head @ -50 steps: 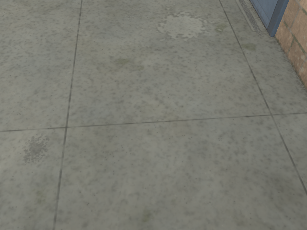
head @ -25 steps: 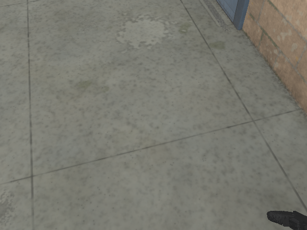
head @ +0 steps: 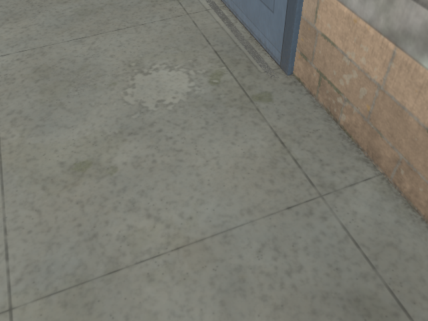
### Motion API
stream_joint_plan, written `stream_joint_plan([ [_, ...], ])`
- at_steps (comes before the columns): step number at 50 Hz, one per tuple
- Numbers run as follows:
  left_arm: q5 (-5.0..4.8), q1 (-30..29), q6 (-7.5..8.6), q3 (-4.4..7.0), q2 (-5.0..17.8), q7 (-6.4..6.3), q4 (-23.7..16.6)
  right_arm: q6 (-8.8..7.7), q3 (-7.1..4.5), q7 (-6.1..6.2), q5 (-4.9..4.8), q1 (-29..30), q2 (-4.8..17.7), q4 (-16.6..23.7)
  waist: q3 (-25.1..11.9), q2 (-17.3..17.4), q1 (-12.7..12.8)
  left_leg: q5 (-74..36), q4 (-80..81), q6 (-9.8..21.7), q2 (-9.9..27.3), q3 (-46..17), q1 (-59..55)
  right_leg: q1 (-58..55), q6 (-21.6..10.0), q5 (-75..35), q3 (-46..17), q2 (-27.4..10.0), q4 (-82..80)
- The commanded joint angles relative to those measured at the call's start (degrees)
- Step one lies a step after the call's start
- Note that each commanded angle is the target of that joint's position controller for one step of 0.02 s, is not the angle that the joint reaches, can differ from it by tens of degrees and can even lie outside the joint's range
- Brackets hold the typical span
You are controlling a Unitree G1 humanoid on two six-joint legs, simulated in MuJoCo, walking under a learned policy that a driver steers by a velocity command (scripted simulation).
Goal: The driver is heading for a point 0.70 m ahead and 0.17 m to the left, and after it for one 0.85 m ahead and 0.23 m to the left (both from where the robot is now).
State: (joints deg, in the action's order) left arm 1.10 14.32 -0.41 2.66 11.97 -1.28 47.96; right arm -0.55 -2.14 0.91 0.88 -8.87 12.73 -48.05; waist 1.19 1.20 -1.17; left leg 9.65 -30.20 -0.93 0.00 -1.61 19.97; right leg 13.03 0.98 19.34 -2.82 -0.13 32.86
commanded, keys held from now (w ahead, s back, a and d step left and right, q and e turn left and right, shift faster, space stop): no key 0.46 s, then w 0.54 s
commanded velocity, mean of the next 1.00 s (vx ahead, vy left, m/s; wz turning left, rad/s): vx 0.17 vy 0.00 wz -0.01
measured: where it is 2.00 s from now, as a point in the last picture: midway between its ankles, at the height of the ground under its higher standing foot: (201, 244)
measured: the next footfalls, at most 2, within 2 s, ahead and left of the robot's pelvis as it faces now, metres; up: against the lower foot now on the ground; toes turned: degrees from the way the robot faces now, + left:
right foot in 1.18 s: +0.46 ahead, -0.13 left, +0.00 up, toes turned +2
left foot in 1.72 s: +0.69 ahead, +0.18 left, +0.00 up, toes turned +25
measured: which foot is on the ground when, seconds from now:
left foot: down 0.00-1.00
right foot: down 0.00-0.70, up 0.72-1.00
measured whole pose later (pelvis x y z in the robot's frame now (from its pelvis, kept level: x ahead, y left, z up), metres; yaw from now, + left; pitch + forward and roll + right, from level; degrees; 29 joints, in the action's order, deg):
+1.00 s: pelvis +0.17 +0.02 +0.02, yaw +1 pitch +1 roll +0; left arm -1.3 4.2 4.5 3.9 14.7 0.4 50.3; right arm -4.8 -1.3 0.3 0.0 -24.5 11.1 -60.9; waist 0.2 -1.7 -4.5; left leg 14.4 -10.4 2.6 -2.1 1.5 -2.7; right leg 37.1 -0.3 1.5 -0.4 -5.8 41.8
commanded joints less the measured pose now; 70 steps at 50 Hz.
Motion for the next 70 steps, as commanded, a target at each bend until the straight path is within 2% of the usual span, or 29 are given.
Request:
stream_joint_plan([
  [1,-0.45,-1.04,1.93,1.22,6.66,-0.31,-2.63,-0.79,-1.50,0.34,-0.22,1.77,5.48,2.38,0.45,-5.00,-0.15,0.02,2.04,1.60,1.55,-1.46,-7.67,8.89,-2.55,3.47,-4.05,-3.60,-10.90],
  [9,-0.85,1.69,2.08,0.97,5.76,-0.59,-0.02,-0.44,-1.81,0.69,-0.65,0.58,5.60,-1.59,-0.95,-1.45,0.71,-7.13,1.34,1.31,1.92,-1.73,-9.36,5.56,-2.76,-4.89,-2.48,-2.41,-8.58],
  [23,-0.98,3.01,1.80,0.63,4.95,-0.75,5.02,0.57,-1.92,1.50,-0.98,0.40,5.71,-7.16,-0.76,-1.53,0.81,-9.16,1.20,1.69,1.99,-1.62,-10.66,3.79,-2.40,-8.93,-0.55,-1.26,-8.53],
  [25,-1.37,5.02,1.53,0.93,5.76,-0.80,6.49,0.75,-1.80,1.43,-1.30,-0.68,5.01,-8.57,-0.45,-3.65,1.20,7.03,-0.91,1.75,-0.86,1.41,-9.22,3.96,-3.96,6.88,-1.60,-1.43,-11.30],
  [26,-1.73,5.10,1.47,1.44,7.59,-0.88,6.31,0.57,-1.94,1.39,-1.62,0.04,5.31,-8.47,1.82,-6.06,1.74,15.89,-3.76,1.77,-2.60,3.31,-5.27,4.51,-6.08,16.74,-4.80,-3.27,-13.62],
  [28,-2.41,6.60,2.29,2.28,10.87,-1.00,6.13,-1.08,-1.82,0.85,-2.31,4.11,4.96,-6.51,7.47,-10.96,3.36,16.50,-11.41,2.29,-2.65,5.31,4.86,2.83,-11.40,28.70,-17.23,-12.23,-21.13],
  [29,-2.70,6.27,2.99,2.61,11.67,-1.06,6.27,-2.19,-1.60,0.45,-2.56,5.40,4.33,-5.76,10.12,-11.99,3.50,14.31,-13.75,3.25,-0.37,3.46,7.09,3.42,-13.56,27.60,-21.96,-15.83,-22.66],
  [31,-2.70,4.00,4.09,2.24,10.14,-0.86,6.05,-4.08,-1.61,-0.52,-2.90,3.35,3.99,-6.21,10.71,-11.55,1.44,14.70,-10.33,5.14,1.55,2.77,7.12,1.27,-13.43,18.07,-20.37,-16.36,-20.46],
  [33,-3.04,0.47,4.12,1.95,9.18,-0.30,5.24,-4.88,-2.36,-1.12,-2.97,-5.94,4.34,-10.18,6.93,-8.87,-3.11,9.26,0.57,5.65,-0.90,4.79,-10.05,6.90,-9.74,8.86,-11.98,-10.79,-14.17],
  [34,-2.85,-1.63,4.46,1.58,8.12,-0.18,4.21,-4.97,-3.40,-1.16,-2.43,-12.32,6.80,-12.27,4.01,-4.21,-5.59,7.12,3.61,6.38,1.41,-0.87,-18.79,11.17,-7.27,-2.03,-6.43,-6.65,-4.23],
  [35,-2.67,-2.13,5.18,0.81,4.58,-0.26,2.16,-5.10,-5.07,-1.30,-2.40,-19.38,13.15,-13.75,0.41,11.98,-6.63,13.70,13.39,12.61,12.65,-22.00,-27.76,21.36,-2.63,-1.14,3.80,1.82,15.86],
  [36,-3.21,-3.30,6.04,1.08,5.28,-0.36,0.81,-5.61,-4.22,-2.08,-1.47,-22.83,12.50,-14.28,-1.78,16.09,-7.13,16.79,21.30,18.78,21.68,-41.62,-30.73,29.46,-2.14,12.85,-0.35,3.94,30.01],
  [37,-4.17,-2.62,6.47,1.60,7.05,0.08,1.05,-6.13,-2.76,-2.08,-1.17,-16.94,8.92,-12.85,1.70,8.67,-3.73,18.34,20.17,17.96,22.40,-38.06,-27.66,33.42,-3.80,10.44,-3.79,-0.33,37.15],
  [38,-4.28,-2.04,6.70,1.51,6.78,0.60,1.88,-6.33,-2.08,-2.13,-1.17,-12.57,6.97,-11.04,3.00,5.27,-2.06,18.35,20.21,15.73,19.50,-30.59,-24.92,33.64,-5.27,4.56,-3.39,-2.98,38.06],
  [39,-3.79,-2.15,6.80,1.71,6.64,0.66,2.27,-6.35,-1.80,-2.25,-1.27,-10.08,6.95,-10.04,3.84,3.10,-0.99,15.56,21.17,13.80,17.36,-24.84,-22.87,33.53,-5.90,-0.65,-2.32,-4.95,35.56],
  [42,-2.50,-3.37,6.08,2.36,6.34,1.09,2.49,-5.62,-0.66,-1.86,-0.95,-11.93,4.95,-10.37,2.99,3.88,-0.58,0.46,22.89,11.19,12.68,-13.04,-20.33,29.06,-4.37,-8.33,0.42,-6.87,28.17],
  [47,-2.17,-13.74,5.56,1.19,3.58,1.45,-1.34,-4.74,-0.91,-0.26,-0.76,-14.94,8.29,-10.45,4.46,2.89,-2.49,-8.51,24.63,11.65,11.35,-6.09,-17.85,28.78,-0.96,-17.39,3.19,-5.55,11.20],
  [51,-2.65,-20.39,5.82,0.61,4.24,2.53,-3.46,-4.55,-1.13,-0.01,-1.54,-18.12,8.64,-11.13,6.44,3.27,-4.01,-7.78,25.14,11.67,12.08,-4.34,-16.70,24.31,-1.00,-22.39,4.18,-3.79,2.19],
  [55,-2.78,-21.40,6.81,1.00,6.68,3.51,-5.17,-3.85,-1.91,0.26,-2.23,-17.70,9.72,-11.00,6.34,3.63,-1.41,-13.52,20.62,10.63,14.94,-6.35,-21.74,20.91,-2.93,-18.99,2.19,-2.84,-3.32],
  [57,-2.71,-14.15,7.17,2.42,9.83,3.26,-3.72,-3.45,-2.43,0.18,-2.00,-15.53,11.06,-9.99,0.97,5.35,3.29,-29.93,11.59,9.14,13.86,-5.55,-21.50,8.55,-4.55,-15.56,3.98,-0.06,-3.90],
  [58,-2.88,-3.72,7.12,3.85,12.36,2.71,-0.81,-3.19,-2.07,0.04,-1.50,-14.66,10.07,-9.29,-5.57,5.15,8.17,-33.39,0.08,7.39,10.62,-3.62,-17.22,-5.53,-6.12,-15.10,4.13,0.25,-3.49],
  [59,-1.85,7.62,6.98,4.97,16.82,1.95,1.09,-3.14,-1.05,-0.09,-0.40,-14.87,7.32,-7.34,-15.63,-0.74,11.53,-17.51,-18.50,5.35,6.43,-1.45,-4.47,-24.65,-9.52,-11.49,-7.92,-11.12,-1.61],
  [60,-1.02,10.20,6.69,5.22,19.98,2.49,2.44,-4.20,1.15,-0.42,-1.76,-23.69,-1.91,-7.05,-25.92,-18.64,6.33,21.72,-38.09,2.32,-3.07,-1.48,14.38,-40.50,-17.98,1.57,-35.60,-25.11,-10.94],
  [61,-1.20,8.34,6.79,3.67,13.60,2.57,1.90,-5.06,-0.57,-0.41,-3.61,-20.31,5.22,-7.66,-21.83,-14.24,7.83,22.54,-45.43,2.89,-0.33,-7.36,19.33,-35.01,-16.34,8.71,-39.33,-23.55,-17.19],
  [62,-1.57,2.72,7.03,2.65,10.45,2.36,1.17,-5.34,-1.69,-0.20,-4.45,-14.10,8.71,-5.45,-11.88,-11.05,6.94,17.37,-46.77,3.78,2.46,-5.64,22.92,-26.30,-13.19,7.53,-29.15,-21.88,-17.89],
  [63,-1.48,-1.94,7.26,2.06,8.80,2.37,0.61,-5.26,-1.84,0.27,-3.92,-11.48,8.36,-4.90,-7.47,-6.52,5.02,11.81,-45.06,3.98,5.36,-4.57,20.66,-17.35,-11.74,0.77,-21.59,-19.98,-19.14],
  [64,-1.05,-4.60,7.50,1.69,7.16,2.54,0.79,-4.84,-2.30,0.55,-2.99,-10.59,7.62,-4.75,-4.60,-5.43,3.37,8.47,-42.32,4.07,7.03,-4.56,17.83,-10.46,-10.68,-4.86,-15.30,-17.72,-20.75],
  [66,-0.28,-6.28,7.83,1.48,5.74,2.62,1.78,-3.29,-2.49,0.23,-3.07,-12.70,4.80,-4.64,-3.08,-7.44,0.54,5.87,-39.34,4.38,8.90,-4.83,12.85,-4.28,-10.07,-9.10,-7.31,-15.16,-23.73],
  [70,-0.28,-4.91,8.16,2.27,8.27,1.54,3.36,-1.28,-2.93,0.14,-2.63,-8.04,4.45,-1.20,0.89,-4.61,-0.32,0.20,-34.26,3.43,9.69,-5.23,18.59,-2.05,-11.71,-14.52,0.30,-15.79,-27.13],
])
